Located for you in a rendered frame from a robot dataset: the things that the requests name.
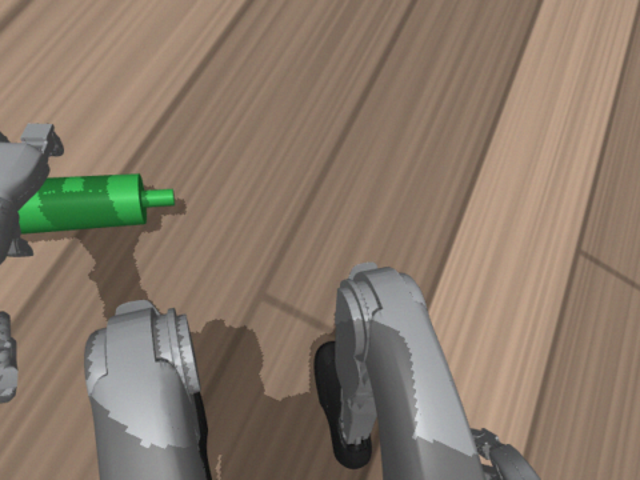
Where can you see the bottle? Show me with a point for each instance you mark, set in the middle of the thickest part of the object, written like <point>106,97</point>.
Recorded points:
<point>86,202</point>

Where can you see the right robot foot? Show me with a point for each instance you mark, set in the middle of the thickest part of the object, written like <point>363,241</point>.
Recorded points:
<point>329,392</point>

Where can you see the left robot foot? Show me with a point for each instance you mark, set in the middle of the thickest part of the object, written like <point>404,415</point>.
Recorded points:
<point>203,434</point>

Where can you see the left robot arm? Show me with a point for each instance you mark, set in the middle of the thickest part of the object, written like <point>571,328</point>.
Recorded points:
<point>9,219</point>

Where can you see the left robot hand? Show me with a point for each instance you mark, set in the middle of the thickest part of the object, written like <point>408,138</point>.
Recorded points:
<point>23,171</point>

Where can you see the right robot hand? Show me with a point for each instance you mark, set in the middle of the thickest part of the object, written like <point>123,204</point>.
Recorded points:
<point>507,462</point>

